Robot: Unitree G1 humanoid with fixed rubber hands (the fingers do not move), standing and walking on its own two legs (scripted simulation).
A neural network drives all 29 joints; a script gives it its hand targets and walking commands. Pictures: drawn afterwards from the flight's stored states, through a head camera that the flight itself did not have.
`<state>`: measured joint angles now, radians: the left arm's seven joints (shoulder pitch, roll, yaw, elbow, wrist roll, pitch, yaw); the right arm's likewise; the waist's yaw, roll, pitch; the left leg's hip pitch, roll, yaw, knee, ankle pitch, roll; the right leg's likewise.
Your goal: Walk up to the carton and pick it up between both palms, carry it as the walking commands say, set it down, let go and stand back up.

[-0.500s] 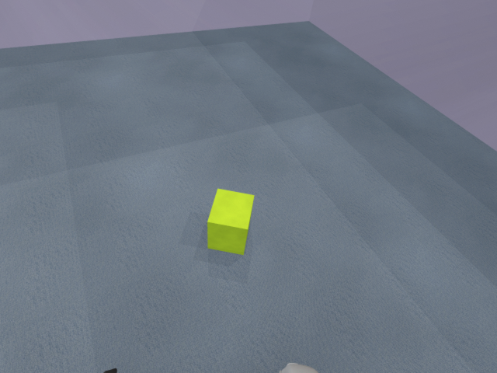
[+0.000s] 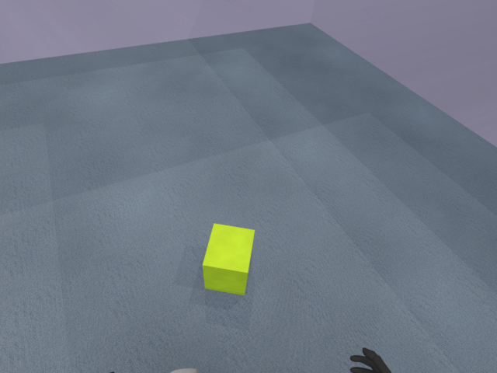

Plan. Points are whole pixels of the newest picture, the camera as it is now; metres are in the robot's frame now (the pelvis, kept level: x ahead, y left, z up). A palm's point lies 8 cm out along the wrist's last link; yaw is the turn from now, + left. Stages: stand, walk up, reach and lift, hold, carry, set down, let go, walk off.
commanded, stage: walk up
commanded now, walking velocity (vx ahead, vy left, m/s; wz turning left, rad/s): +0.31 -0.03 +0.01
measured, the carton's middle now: (229, 259) +0.64 +0.06 -0.65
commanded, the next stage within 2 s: none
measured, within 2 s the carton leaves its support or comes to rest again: neither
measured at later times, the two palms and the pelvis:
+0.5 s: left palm (107, 343) +0.18 +0.24 -0.10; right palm (381, 317) +0.25 -0.26 -0.11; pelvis +0.12 -0.01 +0.01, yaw +0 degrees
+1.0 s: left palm (121, 300) +0.25 +0.25 -0.11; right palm (368, 311) +0.27 -0.24 -0.12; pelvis +0.20 -0.01 +0.01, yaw -1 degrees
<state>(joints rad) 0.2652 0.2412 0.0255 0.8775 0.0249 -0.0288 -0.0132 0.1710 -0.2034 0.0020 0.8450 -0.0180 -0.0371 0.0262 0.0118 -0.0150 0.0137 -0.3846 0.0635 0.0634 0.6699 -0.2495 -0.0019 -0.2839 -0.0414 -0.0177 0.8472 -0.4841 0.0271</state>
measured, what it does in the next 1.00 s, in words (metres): walks ahead: right foot, then left foot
